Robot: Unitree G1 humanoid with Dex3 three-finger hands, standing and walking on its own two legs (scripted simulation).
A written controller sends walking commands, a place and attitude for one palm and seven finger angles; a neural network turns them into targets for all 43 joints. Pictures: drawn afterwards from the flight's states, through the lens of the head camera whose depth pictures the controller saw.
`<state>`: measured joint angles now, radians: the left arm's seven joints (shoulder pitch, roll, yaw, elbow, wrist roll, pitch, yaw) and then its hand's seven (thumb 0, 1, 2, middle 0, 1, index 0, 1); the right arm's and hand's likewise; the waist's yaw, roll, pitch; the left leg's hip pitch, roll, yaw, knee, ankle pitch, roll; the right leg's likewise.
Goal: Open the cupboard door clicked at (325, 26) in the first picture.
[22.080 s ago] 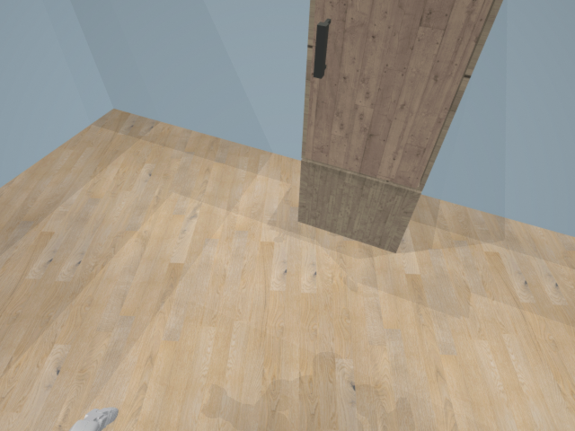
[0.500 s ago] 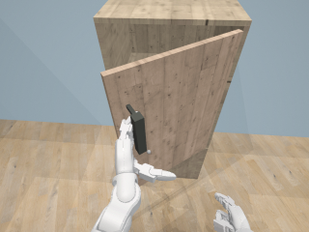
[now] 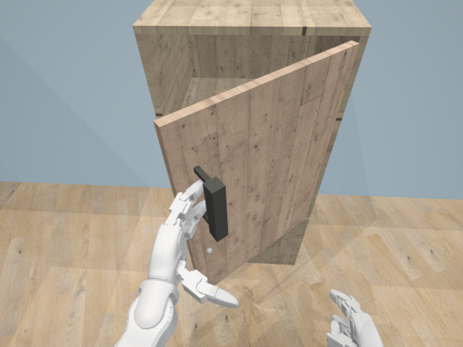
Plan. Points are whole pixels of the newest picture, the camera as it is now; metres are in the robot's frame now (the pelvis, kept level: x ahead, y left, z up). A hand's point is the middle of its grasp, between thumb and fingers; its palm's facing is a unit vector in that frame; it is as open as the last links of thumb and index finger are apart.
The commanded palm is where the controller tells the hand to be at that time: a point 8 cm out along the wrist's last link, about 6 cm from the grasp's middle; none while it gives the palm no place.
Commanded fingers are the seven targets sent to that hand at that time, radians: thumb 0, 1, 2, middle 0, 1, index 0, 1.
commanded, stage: slide the hand sideways off the handle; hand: left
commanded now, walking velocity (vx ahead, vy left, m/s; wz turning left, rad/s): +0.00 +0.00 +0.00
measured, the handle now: (209, 203) +0.34 +0.06 +0.09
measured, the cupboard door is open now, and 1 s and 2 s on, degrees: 41 40 40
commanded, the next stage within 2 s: draw the hand back to the body in 0.64 s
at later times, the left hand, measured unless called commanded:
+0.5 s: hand (161, 274) +0.21 +0.12 +0.08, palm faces +0.02 -1.00 -0.04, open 16.2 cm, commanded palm +0.18 +0.17 +0.09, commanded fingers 0.00 -0.50 0.30 -0.15 -0.30 -0.15 -0.30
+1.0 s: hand (129, 279) +0.19 +0.15 +0.10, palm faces -0.01 -1.00 -0.07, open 16.3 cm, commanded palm +0.16 +0.21 +0.12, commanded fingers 0.00 -0.50 0.30 -0.15 -0.30 -0.15 -0.30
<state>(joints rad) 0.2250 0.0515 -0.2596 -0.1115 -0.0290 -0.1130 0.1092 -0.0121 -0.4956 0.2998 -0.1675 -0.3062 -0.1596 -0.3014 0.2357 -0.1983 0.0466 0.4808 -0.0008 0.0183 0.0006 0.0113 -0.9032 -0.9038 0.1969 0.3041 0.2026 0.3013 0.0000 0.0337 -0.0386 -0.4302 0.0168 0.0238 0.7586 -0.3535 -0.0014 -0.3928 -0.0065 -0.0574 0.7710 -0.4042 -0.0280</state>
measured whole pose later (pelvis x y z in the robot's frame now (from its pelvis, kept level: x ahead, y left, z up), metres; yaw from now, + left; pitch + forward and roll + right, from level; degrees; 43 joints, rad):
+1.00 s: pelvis +0.01 +0.01 -0.01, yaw +1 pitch +4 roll -1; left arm 0.58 0.21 0.04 -0.43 -0.21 -0.15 -0.14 -0.01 -0.49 0.30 -0.16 -0.30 -0.15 -0.30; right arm 0.28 -0.21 0.04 0.45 0.04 -0.12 -0.05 0.01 -0.90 -0.90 0.20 0.30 0.20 0.30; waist 0.02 0.06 -0.10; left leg -0.52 0.02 0.00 0.88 -0.43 0.00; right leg -0.46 0.00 -0.08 0.85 -0.46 -0.02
